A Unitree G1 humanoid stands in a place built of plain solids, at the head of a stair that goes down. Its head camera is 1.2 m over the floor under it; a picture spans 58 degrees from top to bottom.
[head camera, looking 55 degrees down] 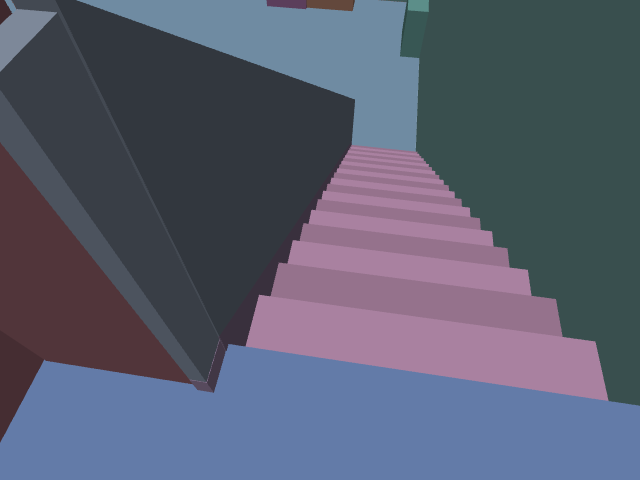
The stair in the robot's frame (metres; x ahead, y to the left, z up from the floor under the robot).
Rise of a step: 0.21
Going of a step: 0.27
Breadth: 1.18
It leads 9 degrees to the right of straight ahead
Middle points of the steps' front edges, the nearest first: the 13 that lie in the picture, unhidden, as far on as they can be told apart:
0.38 -0.32 0.00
0.65 -0.36 -0.21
0.92 -0.40 -0.42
1.19 -0.44 -0.63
1.47 -0.48 -0.84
1.74 -0.53 -1.05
2.00 -0.57 -1.26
2.28 -0.61 -1.47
2.55 -0.65 -1.68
2.82 -0.69 -1.89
3.09 -0.73 -2.10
3.36 -0.77 -2.31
3.63 -0.82 -2.52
